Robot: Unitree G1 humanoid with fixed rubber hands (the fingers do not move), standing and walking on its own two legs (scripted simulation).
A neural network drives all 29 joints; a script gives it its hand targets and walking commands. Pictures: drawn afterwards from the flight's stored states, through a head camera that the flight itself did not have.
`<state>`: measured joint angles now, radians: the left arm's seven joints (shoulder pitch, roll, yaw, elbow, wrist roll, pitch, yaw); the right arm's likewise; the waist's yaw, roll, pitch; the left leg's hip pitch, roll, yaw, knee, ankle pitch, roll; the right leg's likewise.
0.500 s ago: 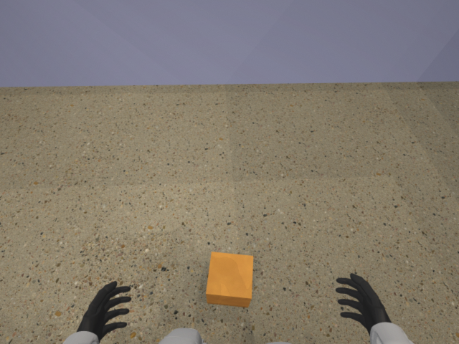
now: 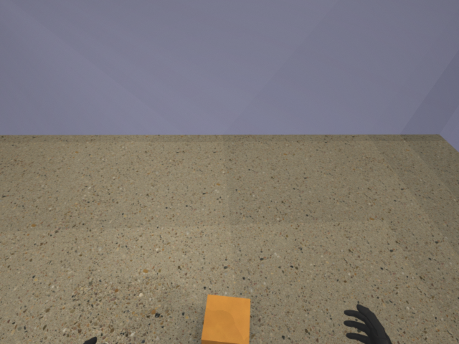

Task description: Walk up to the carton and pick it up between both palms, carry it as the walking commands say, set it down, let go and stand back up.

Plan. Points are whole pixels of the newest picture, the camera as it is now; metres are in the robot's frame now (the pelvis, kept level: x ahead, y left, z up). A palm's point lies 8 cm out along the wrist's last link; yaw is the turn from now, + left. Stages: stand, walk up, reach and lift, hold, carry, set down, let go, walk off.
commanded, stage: stand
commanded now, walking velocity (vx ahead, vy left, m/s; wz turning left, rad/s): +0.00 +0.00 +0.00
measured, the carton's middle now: (226, 326) +0.39 -0.01 -0.68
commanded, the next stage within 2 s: none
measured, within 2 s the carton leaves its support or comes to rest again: neither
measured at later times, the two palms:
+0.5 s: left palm out of the picture +0.08 +0.26 -0.11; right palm out of the picture +0.13 -0.26 -0.07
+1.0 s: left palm out of the picture +0.06 +0.26 -0.12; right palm out of the picture +0.10 -0.25 -0.08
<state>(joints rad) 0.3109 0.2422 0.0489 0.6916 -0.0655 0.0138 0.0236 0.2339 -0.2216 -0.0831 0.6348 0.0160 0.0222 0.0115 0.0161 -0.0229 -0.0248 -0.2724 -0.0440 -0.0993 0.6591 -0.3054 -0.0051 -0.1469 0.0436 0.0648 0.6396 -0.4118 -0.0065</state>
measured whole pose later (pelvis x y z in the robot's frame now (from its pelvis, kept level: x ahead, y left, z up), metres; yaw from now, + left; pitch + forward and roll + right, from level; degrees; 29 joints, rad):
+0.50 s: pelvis -0.01 +0.00 +0.00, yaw +0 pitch -5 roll +0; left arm 0.31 0.24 0.05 0.76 -0.07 0.00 0.03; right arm 0.23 -0.22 -0.08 0.69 0.02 0.01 0.00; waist 0.02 -0.03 -0.02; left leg -0.27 -0.04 -0.10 0.66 -0.30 0.00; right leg -0.15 0.04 0.06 0.64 -0.40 -0.01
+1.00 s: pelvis -0.02 +0.01 +0.00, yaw +0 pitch -6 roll -1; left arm 0.28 0.24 0.05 0.85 -0.07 -0.01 0.03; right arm 0.23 -0.22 -0.08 0.76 0.02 0.00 0.00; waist 0.02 -0.03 -0.01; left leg -0.27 -0.04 -0.10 0.66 -0.28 0.00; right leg -0.15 0.04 0.06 0.64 -0.38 -0.01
